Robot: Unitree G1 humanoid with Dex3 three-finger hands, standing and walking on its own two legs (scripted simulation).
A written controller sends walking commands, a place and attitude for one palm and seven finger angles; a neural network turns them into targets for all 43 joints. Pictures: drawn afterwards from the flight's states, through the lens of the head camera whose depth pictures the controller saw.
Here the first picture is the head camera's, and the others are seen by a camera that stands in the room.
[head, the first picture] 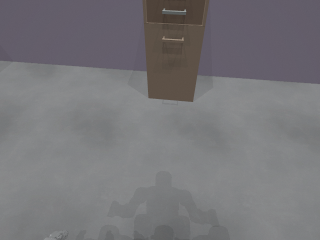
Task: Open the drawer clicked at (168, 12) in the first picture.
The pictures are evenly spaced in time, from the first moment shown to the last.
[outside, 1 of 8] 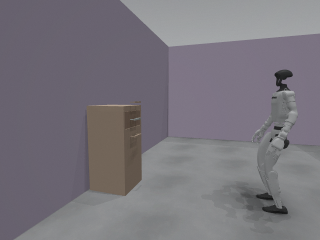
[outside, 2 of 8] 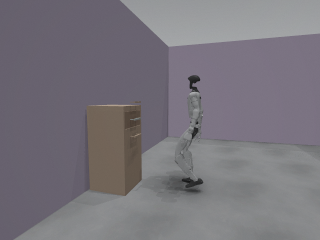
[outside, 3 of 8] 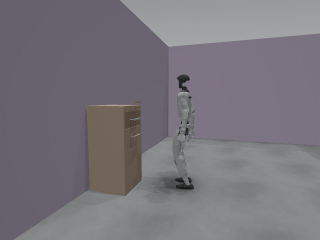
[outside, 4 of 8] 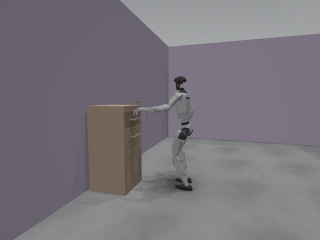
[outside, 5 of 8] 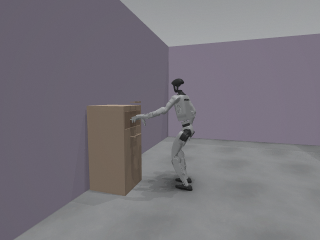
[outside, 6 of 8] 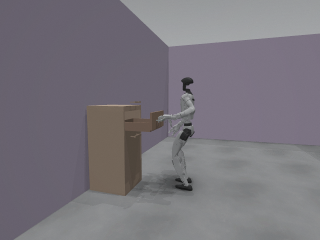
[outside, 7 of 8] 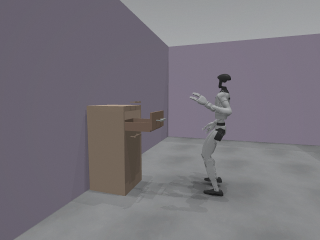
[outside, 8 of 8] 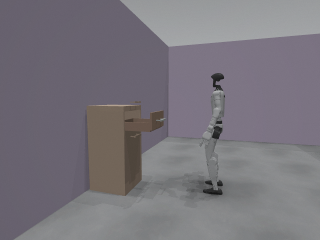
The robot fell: no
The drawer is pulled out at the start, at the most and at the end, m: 0.00 0.30 0.30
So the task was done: yes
